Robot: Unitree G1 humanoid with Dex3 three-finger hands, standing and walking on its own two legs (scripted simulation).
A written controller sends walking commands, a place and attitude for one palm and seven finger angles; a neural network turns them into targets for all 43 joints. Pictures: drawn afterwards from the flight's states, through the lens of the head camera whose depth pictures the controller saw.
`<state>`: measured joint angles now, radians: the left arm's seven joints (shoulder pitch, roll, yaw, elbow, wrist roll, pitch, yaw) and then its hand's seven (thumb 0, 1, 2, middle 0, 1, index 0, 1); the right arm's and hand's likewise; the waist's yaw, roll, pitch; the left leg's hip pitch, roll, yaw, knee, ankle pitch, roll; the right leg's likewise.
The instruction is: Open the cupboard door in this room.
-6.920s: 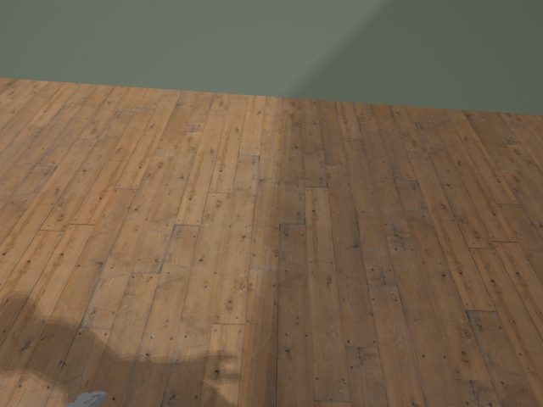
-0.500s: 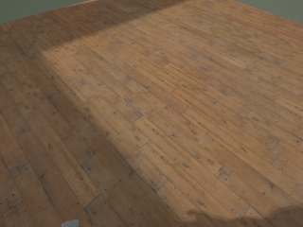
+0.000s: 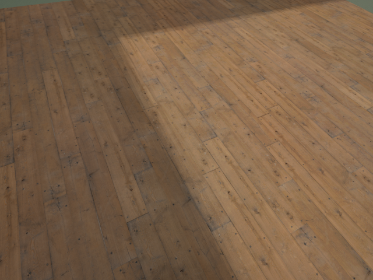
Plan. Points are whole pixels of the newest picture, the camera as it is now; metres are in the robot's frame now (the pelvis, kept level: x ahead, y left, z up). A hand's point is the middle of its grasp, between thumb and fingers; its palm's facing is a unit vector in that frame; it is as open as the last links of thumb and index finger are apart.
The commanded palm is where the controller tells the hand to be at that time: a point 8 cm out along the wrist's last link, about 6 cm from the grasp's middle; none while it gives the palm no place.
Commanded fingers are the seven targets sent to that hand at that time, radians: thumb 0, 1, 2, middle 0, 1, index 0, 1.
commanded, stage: turn or walk to find it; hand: left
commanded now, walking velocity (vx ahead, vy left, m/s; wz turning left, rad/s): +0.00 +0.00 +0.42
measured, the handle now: out of the picture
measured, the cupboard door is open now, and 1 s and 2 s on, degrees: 0 0 0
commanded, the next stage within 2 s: none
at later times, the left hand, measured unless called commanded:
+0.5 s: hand out of the picture +0.05 +0.18 -0.13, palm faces +0.21 -0.93 -0.29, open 7.4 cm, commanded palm none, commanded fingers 0.00 0.90 0.90 -0.20 -0.30 -0.20 -0.30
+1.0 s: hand out of the picture -0.14 +0.21 -0.17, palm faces +0.45 -0.86 -0.24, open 7.4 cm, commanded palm none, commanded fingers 0.00 0.90 0.90 -0.20 -0.30 -0.20 -0.30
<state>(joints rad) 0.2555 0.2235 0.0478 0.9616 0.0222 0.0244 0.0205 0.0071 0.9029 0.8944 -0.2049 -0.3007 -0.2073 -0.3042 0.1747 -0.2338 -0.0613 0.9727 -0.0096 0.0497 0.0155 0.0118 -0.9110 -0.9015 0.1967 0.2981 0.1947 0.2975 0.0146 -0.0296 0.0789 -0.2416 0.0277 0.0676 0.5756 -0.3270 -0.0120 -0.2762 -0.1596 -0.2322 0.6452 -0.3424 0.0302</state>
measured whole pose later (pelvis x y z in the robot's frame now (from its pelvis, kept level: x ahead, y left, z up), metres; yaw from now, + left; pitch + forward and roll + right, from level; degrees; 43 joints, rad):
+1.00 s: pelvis -0.06 +0.00 +0.01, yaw +24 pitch -1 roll -1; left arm 0.26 0.26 0.07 1.01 0.02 0.08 0.02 0.01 0.91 0.89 -0.20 -0.30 -0.20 -0.30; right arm 0.15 -0.19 -0.04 0.96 -0.02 0.02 0.00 0.01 -0.91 -0.90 0.20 0.30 0.20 0.30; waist 0.03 -0.06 0.07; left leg -0.23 0.01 0.06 0.56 -0.32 0.03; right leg -0.42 -0.12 -0.09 1.00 -0.48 0.06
